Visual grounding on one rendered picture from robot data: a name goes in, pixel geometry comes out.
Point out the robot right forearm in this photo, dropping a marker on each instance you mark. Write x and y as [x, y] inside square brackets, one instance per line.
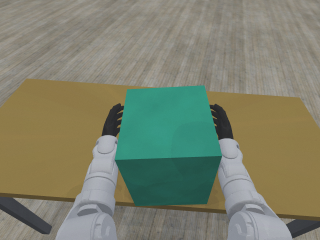
[236, 185]

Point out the robot left forearm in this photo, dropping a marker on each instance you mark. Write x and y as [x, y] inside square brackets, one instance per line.
[97, 194]

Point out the robot right upper arm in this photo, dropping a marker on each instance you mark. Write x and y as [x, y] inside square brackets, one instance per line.
[248, 225]

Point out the left robot hand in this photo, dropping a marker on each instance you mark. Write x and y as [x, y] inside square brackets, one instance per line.
[112, 122]

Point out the robot left upper arm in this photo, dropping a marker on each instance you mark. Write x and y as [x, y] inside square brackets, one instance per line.
[95, 226]

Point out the carton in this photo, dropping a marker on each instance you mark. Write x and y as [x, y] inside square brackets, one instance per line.
[168, 151]

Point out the table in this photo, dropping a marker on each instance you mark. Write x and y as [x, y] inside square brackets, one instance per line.
[49, 128]

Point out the right robot hand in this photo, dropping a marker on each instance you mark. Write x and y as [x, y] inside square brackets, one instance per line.
[223, 127]

